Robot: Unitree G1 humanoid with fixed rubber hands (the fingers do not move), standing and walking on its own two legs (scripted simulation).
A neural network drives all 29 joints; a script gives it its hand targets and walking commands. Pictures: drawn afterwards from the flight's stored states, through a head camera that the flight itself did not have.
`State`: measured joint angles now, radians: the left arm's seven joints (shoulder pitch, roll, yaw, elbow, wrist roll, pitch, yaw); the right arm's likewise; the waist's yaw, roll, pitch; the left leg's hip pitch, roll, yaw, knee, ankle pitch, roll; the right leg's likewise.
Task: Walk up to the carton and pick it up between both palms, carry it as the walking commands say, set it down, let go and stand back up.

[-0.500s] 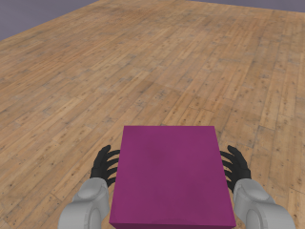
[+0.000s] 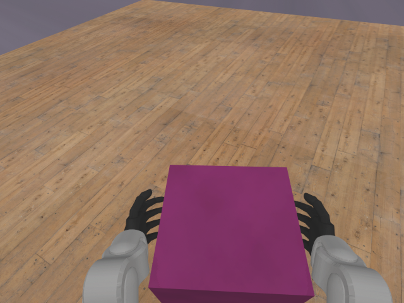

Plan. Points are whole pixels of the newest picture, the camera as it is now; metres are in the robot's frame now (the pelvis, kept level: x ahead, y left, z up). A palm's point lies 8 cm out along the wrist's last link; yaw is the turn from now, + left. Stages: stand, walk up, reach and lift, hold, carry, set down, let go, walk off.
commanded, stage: carry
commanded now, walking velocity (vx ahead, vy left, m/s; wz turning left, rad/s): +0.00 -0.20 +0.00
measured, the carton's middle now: (225, 247) +0.25 -0.01 +0.01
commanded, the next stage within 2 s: none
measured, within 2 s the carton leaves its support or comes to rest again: neither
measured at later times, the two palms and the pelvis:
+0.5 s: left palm (201, 258) +0.19 +0.03 +0.11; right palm out of the picture +0.19 -0.27 +0.11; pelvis -0.04 -0.12 +0.01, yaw +1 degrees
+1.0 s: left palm (211, 269) +0.18 +0.01 +0.11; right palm out of the picture +0.17 -0.29 +0.11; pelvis -0.06 -0.13 +0.01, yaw +1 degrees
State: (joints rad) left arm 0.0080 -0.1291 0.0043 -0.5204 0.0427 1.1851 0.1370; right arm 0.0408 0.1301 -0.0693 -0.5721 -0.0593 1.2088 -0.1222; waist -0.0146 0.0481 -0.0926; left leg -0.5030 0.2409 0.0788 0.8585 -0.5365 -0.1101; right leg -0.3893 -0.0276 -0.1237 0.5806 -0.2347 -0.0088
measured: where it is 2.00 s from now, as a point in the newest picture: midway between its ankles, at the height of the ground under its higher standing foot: outside the picture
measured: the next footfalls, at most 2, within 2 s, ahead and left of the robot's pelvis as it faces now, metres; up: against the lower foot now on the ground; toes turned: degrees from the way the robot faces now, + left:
left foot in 0.24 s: +0.00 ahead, +0.03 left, +0.00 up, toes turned +10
right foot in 0.44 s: +0.03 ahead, -0.23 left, +0.00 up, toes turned -7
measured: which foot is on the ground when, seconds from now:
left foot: up 0.00-0.22, down 0.24-1.00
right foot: down 0.00-0.26, up 0.28-0.42, down 0.44-1.00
